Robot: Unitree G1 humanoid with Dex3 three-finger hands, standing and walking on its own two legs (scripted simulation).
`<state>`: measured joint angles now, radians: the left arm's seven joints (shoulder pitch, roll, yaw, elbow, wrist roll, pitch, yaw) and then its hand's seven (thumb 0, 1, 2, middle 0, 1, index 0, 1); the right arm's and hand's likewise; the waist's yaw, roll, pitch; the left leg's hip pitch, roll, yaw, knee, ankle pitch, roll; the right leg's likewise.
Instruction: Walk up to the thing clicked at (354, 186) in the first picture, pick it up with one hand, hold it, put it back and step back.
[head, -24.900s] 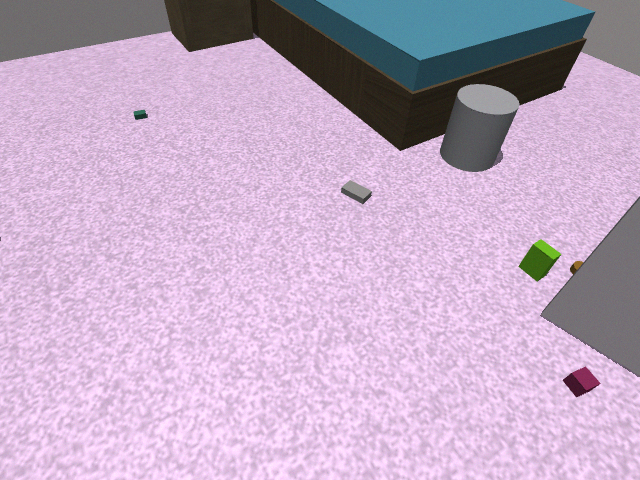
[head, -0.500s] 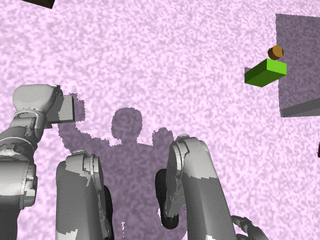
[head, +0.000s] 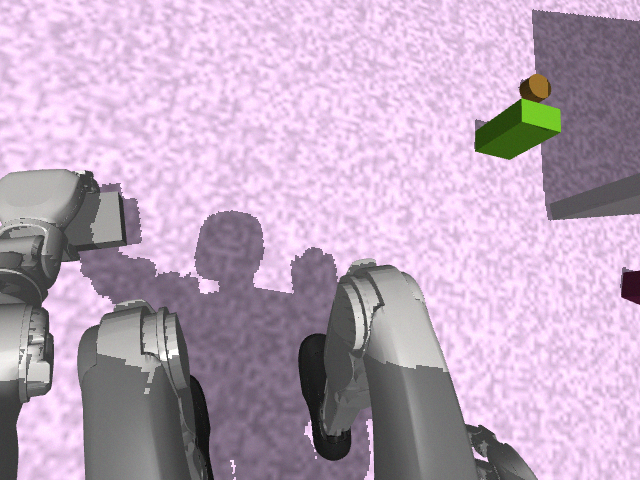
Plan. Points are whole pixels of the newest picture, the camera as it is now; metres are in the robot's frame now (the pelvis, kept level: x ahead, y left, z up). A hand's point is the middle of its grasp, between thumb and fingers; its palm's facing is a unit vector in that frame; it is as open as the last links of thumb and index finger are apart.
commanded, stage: lower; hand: left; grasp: from above
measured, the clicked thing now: (72, 224) +0.45 +0.24 -0.22
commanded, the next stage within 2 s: rest in 0.04 s
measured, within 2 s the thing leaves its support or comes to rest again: rests again in 0.98 s
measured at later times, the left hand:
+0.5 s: hand (77, 228) +0.45 +0.24 -0.25, palm faces -0.48 -0.10 -0.87, open 9.8 cm
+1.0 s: hand (87, 229) +0.45 +0.24 -0.28, palm faces -0.47 -0.10 -0.88, open 9.8 cm
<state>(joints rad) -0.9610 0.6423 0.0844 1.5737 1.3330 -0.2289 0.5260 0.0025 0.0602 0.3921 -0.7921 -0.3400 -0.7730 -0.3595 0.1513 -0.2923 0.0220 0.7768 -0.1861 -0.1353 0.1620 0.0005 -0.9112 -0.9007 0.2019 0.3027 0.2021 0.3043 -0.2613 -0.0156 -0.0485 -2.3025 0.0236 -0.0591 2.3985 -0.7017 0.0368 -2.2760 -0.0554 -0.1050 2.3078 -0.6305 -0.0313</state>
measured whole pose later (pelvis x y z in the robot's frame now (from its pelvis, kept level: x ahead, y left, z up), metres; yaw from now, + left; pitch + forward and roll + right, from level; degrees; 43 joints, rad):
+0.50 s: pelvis +0.01 +0.00 -0.03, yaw -3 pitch +32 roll -9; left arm -0.96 0.75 0.17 1.66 1.35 -0.26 0.61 0.00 0.05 0.41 -0.79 -0.36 -0.78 -0.38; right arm 0.14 -0.29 0.10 0.78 -0.26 -0.19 0.26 0.00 -0.91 -0.90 0.20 0.30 0.20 0.30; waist -0.32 -0.04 0.04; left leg -2.36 0.03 -0.11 2.53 -0.74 0.04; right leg -2.31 -0.05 -0.15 2.39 -0.64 -0.02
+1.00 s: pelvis +0.00 +0.01 -0.04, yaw -6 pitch +29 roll -12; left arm -0.97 0.83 0.18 1.74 1.35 -0.25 0.69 0.00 0.04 0.43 -0.80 -0.37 -0.78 -0.39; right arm 0.11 -0.32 0.17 0.76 -0.29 -0.26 0.34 0.00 -0.91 -0.90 0.20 0.30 0.20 0.30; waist -0.36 -0.08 0.11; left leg -2.36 0.03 -0.16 2.58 -0.75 0.05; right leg -2.29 -0.03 -0.19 2.40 -0.63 -0.01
